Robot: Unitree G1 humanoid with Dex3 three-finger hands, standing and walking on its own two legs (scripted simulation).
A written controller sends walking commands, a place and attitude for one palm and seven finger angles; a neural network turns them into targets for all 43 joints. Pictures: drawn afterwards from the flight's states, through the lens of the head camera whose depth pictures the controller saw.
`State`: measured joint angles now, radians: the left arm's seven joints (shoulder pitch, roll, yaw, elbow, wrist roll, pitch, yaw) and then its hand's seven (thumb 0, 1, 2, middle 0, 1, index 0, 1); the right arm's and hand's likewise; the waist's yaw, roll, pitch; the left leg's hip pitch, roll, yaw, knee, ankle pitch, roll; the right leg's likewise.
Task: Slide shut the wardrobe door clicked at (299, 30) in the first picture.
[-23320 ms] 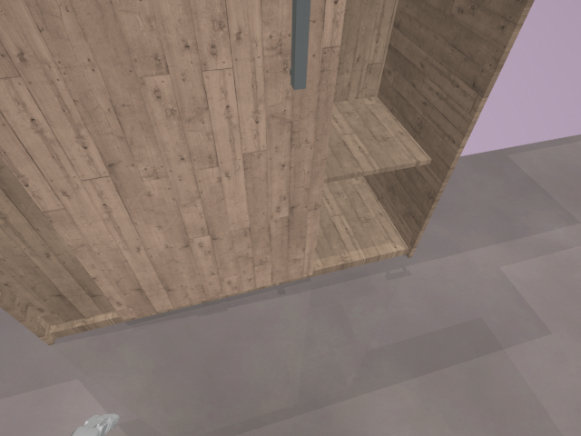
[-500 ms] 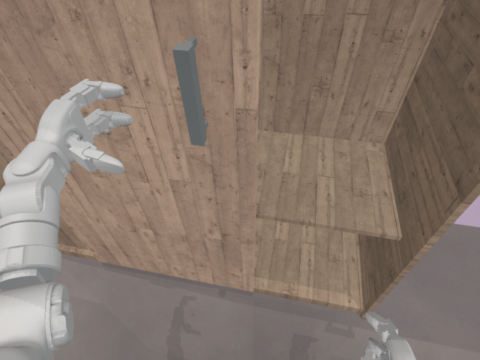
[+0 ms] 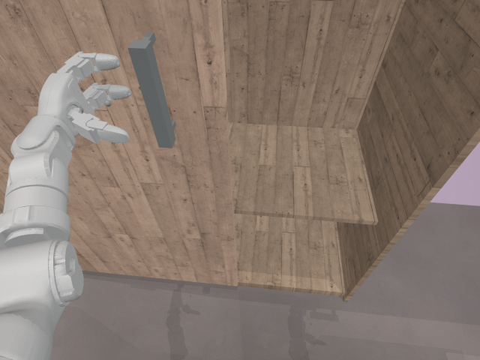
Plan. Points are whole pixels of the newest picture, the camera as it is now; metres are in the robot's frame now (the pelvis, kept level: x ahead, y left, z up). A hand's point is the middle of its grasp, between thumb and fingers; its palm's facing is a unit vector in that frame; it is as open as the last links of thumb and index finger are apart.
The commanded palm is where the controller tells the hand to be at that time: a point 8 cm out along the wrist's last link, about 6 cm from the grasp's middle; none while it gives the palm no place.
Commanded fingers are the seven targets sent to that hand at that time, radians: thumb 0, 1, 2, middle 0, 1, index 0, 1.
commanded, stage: move the hooked fingers beside the handle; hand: left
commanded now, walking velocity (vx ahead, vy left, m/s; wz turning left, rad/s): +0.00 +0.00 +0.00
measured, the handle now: (159, 94) +0.49 +0.13 +0.20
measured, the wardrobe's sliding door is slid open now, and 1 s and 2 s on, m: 0.44 0.44 0.44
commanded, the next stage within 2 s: feel for the door with the fingertips in 0.72 s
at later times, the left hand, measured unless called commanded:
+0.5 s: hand (99, 107) +0.45 +0.21 +0.21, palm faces -0.08 -1.00 -0.03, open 14.0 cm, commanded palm +0.43 +0.26 +0.20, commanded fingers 0.00 -0.50 0.30 -0.30 -1.20 -0.30 -1.20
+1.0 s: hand (108, 110) +0.45 +0.20 +0.20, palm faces -0.13 -0.99 -0.03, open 14.0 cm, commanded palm +0.43 +0.24 +0.20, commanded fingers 0.00 -0.50 0.30 -0.30 -1.20 -0.30 -1.20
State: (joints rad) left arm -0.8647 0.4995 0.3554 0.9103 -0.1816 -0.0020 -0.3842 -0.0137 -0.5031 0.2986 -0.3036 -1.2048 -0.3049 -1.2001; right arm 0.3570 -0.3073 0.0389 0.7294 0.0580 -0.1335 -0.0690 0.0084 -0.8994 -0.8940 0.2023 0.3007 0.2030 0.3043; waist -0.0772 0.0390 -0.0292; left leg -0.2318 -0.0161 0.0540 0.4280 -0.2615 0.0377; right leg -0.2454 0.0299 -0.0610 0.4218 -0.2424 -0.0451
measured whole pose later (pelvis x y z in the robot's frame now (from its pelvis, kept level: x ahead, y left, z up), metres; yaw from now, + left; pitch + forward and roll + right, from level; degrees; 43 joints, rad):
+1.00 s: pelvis +0.00 +0.02 +0.00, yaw +0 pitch +5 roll -1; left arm -0.83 0.45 0.28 0.85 -0.20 0.00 -0.37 -0.01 -0.50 0.30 -0.32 -1.22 -0.30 -1.20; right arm 0.37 -0.30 0.02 0.72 0.05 -0.15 -0.04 0.01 -0.90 -0.89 0.20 0.30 0.20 0.30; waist -0.06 0.05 -0.06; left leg -0.26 -0.04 0.06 0.44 -0.27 0.06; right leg -0.27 0.01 -0.05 0.42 -0.24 -0.02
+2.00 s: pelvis -0.02 -0.01 +0.00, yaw +0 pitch +3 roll +0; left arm -0.86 0.42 0.29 0.91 -0.18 -0.01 -0.30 -0.01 -0.51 0.30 -0.30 -1.21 -0.30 -1.20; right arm 0.32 -0.30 0.03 0.71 0.07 -0.16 -0.06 0.01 -0.90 -0.89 0.20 0.30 0.20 0.30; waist -0.07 0.05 -0.02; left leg -0.24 0.00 0.05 0.43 -0.24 0.03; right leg -0.25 0.04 -0.06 0.42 -0.22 -0.06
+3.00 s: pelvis -0.02 +0.01 +0.00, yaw +1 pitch +3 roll +0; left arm -0.93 0.30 0.19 0.94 -0.16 -0.03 -0.16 -0.01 -0.50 0.30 -0.33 -1.23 -0.31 -1.22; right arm 0.32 -0.27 0.04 0.76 0.05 -0.18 -0.05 0.01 -0.90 -0.89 0.20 0.30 0.20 0.30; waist -0.06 0.05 -0.02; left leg -0.25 -0.03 0.05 0.44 -0.25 0.05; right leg -0.26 0.02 -0.06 0.44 -0.23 -0.04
